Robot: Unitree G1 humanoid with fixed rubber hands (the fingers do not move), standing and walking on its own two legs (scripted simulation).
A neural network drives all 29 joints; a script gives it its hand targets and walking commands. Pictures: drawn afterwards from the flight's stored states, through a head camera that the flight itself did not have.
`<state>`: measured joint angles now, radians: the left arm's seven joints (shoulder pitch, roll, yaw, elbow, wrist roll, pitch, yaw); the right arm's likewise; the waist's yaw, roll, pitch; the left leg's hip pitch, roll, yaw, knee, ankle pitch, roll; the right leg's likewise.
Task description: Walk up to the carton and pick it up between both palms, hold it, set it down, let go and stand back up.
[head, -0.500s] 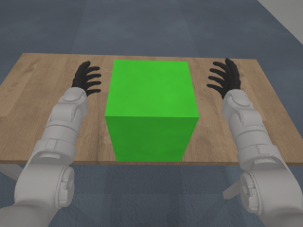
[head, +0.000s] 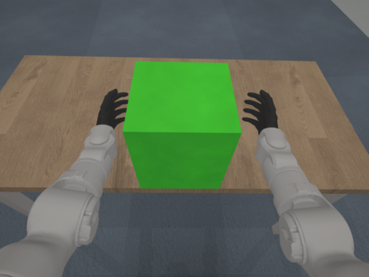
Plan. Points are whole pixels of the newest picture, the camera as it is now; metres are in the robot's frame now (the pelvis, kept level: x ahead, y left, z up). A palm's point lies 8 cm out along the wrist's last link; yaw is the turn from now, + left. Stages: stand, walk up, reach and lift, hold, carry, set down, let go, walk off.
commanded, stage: reach and lift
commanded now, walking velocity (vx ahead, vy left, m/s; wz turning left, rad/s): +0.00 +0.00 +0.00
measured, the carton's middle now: (181, 130) +0.45 +0.02 +0.02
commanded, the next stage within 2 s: none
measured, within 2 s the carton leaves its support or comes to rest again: leaves its support in 0.76 s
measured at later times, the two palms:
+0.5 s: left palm (118, 124) +0.43 +0.17 +0.05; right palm (250, 128) +0.43 -0.14 +0.06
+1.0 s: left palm (106, 133) +0.40 +0.19 +0.05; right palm (241, 131) +0.41 -0.11 +0.08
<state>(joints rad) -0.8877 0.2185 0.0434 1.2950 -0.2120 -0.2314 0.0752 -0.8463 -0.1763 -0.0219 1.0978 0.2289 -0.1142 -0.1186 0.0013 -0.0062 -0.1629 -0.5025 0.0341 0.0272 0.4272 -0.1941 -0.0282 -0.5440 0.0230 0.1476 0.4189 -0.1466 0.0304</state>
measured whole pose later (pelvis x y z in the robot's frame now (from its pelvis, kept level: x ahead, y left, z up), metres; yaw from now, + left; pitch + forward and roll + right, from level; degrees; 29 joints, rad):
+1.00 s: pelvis +0.01 +0.01 +0.00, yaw +0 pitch +10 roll -1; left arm -0.82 0.11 0.33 1.35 0.09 -0.33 0.10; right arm -0.80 0.06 -0.42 1.10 -0.31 -0.20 -0.12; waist 0.00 0.01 -0.13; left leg -0.40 0.04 0.03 0.45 -0.23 -0.03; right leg -0.40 0.02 0.15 0.35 -0.14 0.03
